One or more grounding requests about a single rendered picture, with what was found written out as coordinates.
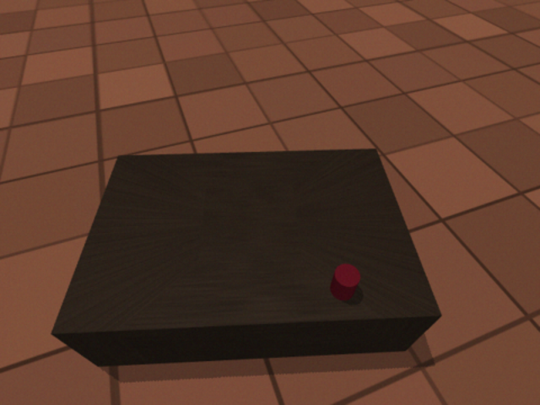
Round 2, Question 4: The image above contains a can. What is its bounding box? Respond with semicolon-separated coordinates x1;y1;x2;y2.
330;264;360;300

